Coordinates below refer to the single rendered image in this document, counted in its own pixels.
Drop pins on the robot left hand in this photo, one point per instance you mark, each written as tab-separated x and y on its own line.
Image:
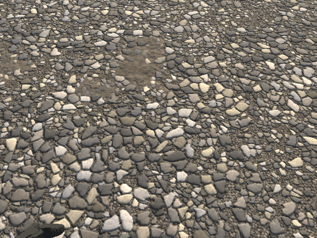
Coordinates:
42	231

